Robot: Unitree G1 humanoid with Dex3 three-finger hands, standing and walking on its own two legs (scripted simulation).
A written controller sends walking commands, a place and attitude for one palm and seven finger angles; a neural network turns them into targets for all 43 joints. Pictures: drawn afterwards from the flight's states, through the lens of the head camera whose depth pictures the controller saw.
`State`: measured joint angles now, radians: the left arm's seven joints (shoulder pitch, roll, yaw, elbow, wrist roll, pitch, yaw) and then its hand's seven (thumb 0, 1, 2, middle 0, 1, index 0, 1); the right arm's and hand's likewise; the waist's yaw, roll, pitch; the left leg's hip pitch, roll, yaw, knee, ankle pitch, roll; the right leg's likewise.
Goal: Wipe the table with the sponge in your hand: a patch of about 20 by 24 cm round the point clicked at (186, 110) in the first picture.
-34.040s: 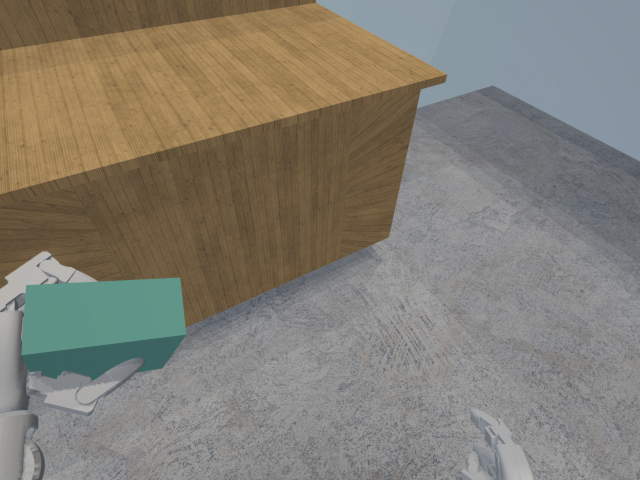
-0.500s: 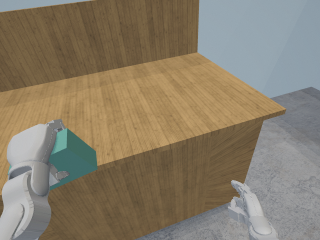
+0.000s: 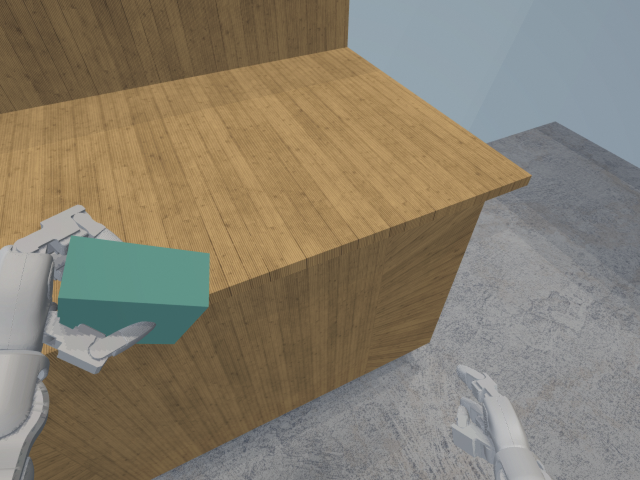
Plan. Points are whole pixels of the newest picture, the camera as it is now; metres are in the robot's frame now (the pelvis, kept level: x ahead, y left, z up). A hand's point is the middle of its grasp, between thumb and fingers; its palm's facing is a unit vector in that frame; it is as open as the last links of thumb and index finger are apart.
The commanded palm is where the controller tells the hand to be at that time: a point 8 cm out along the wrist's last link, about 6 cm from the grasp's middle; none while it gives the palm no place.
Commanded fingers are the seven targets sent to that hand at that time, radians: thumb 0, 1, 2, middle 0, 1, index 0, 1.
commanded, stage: step back with the hand held close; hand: left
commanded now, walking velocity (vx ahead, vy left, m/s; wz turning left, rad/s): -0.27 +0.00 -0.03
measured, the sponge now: (151, 300) +0.25 +0.20 +0.16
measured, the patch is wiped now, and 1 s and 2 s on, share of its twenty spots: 1.00 1.00 1.00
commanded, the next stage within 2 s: stop stepping back and stand still in 1.16 s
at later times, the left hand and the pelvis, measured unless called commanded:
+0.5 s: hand (0, 330) +0.17 +0.26 +0.22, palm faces +0.44 -0.81 -0.39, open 9.6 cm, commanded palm +0.12 +0.31 +0.24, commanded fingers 0.00 0.10 1.30 -1.20 -1.60 -1.20 -1.60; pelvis -0.05 +0.03 -0.02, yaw -1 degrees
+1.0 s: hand out of the picture +0.06 +0.28 +0.23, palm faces +0.49 -0.78 -0.39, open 9.6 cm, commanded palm +0.00 +0.33 +0.24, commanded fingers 0.00 0.10 1.30 -1.20 -1.60 -1.20 -1.60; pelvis -0.14 +0.04 -0.02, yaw +4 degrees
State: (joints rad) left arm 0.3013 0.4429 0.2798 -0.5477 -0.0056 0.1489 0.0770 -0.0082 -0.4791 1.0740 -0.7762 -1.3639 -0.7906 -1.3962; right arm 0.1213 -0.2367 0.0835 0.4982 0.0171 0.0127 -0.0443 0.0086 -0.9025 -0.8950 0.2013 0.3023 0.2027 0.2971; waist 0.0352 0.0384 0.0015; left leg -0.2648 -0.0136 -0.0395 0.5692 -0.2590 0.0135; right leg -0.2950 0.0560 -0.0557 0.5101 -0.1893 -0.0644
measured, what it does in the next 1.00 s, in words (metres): walks backwards: left foot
